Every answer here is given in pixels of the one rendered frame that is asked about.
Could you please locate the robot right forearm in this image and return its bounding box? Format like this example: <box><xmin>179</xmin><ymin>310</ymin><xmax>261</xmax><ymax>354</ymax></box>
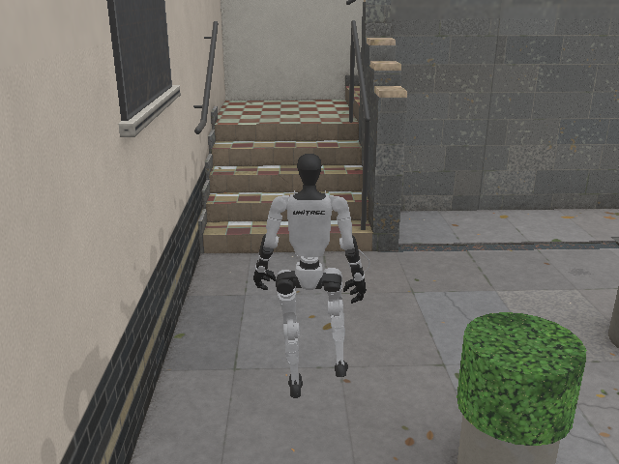
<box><xmin>345</xmin><ymin>235</ymin><xmax>365</xmax><ymax>281</ymax></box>

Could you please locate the left robot shin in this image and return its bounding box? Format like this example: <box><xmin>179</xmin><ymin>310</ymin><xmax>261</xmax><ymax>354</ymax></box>
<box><xmin>283</xmin><ymin>324</ymin><xmax>299</xmax><ymax>385</ymax></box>

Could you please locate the right robot upper arm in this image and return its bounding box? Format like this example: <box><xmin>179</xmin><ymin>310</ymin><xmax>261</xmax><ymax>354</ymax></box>
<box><xmin>330</xmin><ymin>195</ymin><xmax>355</xmax><ymax>250</ymax></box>

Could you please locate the left robot hand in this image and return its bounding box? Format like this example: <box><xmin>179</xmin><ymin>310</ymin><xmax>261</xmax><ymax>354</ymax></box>
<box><xmin>253</xmin><ymin>270</ymin><xmax>276</xmax><ymax>290</ymax></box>

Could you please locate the left robot upper arm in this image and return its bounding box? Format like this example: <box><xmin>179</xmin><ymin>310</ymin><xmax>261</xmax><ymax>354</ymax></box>
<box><xmin>264</xmin><ymin>195</ymin><xmax>289</xmax><ymax>248</ymax></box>

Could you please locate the robot left forearm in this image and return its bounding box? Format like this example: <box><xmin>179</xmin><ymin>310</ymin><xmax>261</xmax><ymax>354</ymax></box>
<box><xmin>255</xmin><ymin>234</ymin><xmax>274</xmax><ymax>273</ymax></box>

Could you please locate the left robot thigh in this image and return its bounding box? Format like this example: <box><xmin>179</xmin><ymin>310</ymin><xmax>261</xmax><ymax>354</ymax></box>
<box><xmin>276</xmin><ymin>270</ymin><xmax>300</xmax><ymax>340</ymax></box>

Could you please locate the right robot hand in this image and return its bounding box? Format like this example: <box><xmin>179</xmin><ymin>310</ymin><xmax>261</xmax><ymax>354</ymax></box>
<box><xmin>343</xmin><ymin>277</ymin><xmax>367</xmax><ymax>304</ymax></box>

